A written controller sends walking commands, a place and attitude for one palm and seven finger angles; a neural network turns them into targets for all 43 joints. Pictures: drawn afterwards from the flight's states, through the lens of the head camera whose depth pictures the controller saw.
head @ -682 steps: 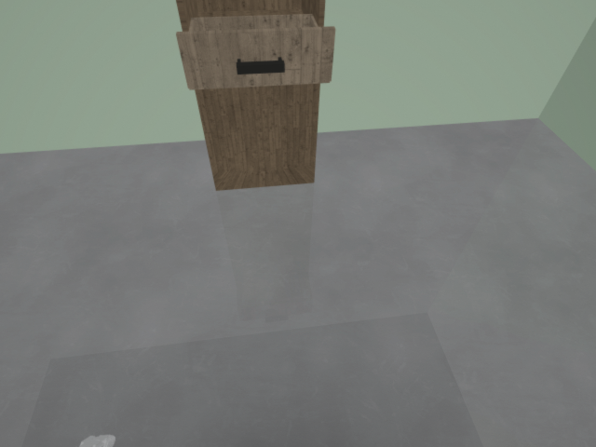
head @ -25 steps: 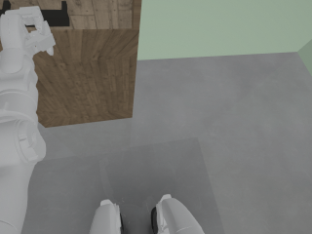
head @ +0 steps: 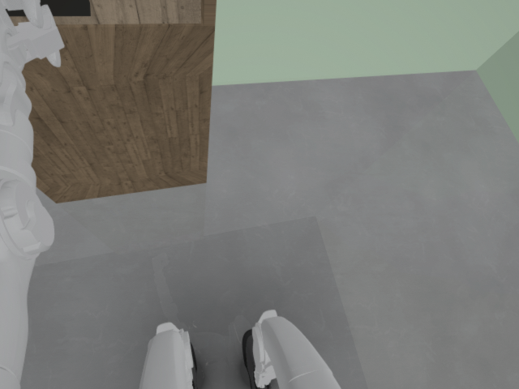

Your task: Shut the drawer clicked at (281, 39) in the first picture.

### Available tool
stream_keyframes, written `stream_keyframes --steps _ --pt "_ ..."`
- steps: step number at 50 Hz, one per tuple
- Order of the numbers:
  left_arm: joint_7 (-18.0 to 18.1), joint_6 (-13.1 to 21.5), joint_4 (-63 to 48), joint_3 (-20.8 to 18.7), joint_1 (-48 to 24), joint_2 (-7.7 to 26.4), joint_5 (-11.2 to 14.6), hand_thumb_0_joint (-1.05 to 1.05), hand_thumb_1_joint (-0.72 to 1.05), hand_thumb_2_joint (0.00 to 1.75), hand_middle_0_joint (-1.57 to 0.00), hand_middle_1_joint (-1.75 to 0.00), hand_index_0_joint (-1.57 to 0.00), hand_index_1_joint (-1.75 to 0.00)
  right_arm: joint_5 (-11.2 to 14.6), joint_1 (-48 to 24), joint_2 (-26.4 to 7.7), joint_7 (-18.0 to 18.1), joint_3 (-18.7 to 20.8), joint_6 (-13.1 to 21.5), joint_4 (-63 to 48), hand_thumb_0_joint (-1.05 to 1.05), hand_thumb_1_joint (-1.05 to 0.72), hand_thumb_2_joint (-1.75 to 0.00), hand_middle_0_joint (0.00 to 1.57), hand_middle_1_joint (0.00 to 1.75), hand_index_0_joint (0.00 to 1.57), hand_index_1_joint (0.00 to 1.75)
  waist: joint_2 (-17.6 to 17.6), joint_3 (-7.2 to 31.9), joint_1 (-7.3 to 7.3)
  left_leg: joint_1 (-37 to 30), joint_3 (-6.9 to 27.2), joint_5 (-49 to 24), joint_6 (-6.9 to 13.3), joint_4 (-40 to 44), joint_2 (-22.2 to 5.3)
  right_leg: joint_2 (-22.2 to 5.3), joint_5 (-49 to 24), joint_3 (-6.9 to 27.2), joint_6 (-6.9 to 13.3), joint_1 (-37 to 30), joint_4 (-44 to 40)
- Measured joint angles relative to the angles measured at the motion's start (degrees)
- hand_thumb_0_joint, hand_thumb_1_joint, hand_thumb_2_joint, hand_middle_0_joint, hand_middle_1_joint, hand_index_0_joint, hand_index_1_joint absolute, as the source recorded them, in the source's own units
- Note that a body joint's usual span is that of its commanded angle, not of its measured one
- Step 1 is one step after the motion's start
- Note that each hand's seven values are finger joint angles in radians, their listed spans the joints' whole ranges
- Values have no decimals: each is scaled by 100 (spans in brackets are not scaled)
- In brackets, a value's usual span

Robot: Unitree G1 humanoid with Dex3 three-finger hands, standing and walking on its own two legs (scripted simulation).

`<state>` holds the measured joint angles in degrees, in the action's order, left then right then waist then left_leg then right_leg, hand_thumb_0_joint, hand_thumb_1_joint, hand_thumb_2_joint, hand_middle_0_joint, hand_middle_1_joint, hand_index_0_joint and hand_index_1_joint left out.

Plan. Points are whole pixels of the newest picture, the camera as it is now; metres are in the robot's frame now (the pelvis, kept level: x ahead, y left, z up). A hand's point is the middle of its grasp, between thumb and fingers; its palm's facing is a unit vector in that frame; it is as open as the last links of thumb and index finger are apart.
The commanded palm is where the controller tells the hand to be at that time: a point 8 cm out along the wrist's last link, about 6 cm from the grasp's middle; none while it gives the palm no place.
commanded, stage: pull the fist back off the drawer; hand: left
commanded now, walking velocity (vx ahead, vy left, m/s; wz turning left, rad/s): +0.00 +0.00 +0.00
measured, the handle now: out of the picture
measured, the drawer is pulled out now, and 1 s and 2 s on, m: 0.00 0.00 0.00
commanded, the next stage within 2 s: draw the hand back to the body in 0.36 s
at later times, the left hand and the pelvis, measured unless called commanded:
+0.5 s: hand (47, 42) +0.57 +0.19 +0.10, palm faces +0.09 -1.00 -0.02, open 3.3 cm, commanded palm +0.52 +0.22 +0.11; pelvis +0.05 +0.00 +0.03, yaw +0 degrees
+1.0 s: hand out of the picture +0.40 +0.20 +0.17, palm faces +0.08 -1.00 -0.06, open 3.3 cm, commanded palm +0.36 +0.25 +0.18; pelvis +0.06 +0.00 +0.07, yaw +2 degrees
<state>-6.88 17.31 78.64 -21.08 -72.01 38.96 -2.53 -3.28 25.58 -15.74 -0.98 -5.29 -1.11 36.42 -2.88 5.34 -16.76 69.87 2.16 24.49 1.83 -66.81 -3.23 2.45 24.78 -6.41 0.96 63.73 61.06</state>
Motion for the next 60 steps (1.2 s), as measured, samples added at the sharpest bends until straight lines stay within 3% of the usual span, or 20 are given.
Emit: stream_keyframes --steps 13,26,32,38,49,54,60 --pt "69 145 -957 -282 1134 -619 302 3 83 89 -140 -160 -140 -160 63 24 82 -112 144 -228 -91 0 -90 -90 20 30 20 30 2 64 270 -624 -245 106 37 360 -28 23 44 251 -57 -510 -311" --pt "39 544 -1457 -38 2011 -1248 556 2 89 90 -140 -160 -140 -160 136 -243 93 -142 369 -456 -68 0 -90 -90 20 30 20 30 85 197 614 -1343 -278 275 8 675 35 -22 232 291 -57 -1216 -597" --pt "-124 260 -2858 90 3342 -1649 910 2 90 90 -139 -160 -139 -160 329 -294 109 -154 468 -608 -291 0 -90 -90 20 30 20 30 45 259 840 -2025 -405 223 1 1146 20 5 141 434 -67 -1832 -1043" --pt "-121 -26 -4257 358 4752 -1980 1262 2 90 90 -140 -160 -140 -160 502 -380 161 -68 454 -463 -440 1 -90 -90 20 30 20 30 42 267 1099 -2915 -406 84 -26 1728 67 -13 -20 459 -52 -2697 -1577" --pt "-405 -559 -5507 834 5887 -2208 1623 2 90 90 -140 -160 -140 -160 626 -1052 55 158 402 -123 -476 1 -90 -90 20 30 20 30 -12 182 1466 -3852 -289 -150 -50 2159 210 -132 -110 338 -28 -3674 -1947" --pt "453 -986 -6277 1187 6479 -2134 1020 2 90 90 -140 -160 -140 -160 630 -1370 133 377 355 -165 -507 1 -90 -90 20 30 20 30 30 -63 1622 -4568 -374 -415 -77 2711 246 -162 -321 423 -16 -4297 -2354" --pt "1012 -1312 -7053 1291 7125 -2152 781 2 89 90 -140 -160 -140 -160 579 -1572 190 529 236 -96 -450 1 -90 -90 20 30 20 30 26 -328 1764 -5365 -390 -791 -91 3467 280 -175 -654 440 10 -5052 -3028"
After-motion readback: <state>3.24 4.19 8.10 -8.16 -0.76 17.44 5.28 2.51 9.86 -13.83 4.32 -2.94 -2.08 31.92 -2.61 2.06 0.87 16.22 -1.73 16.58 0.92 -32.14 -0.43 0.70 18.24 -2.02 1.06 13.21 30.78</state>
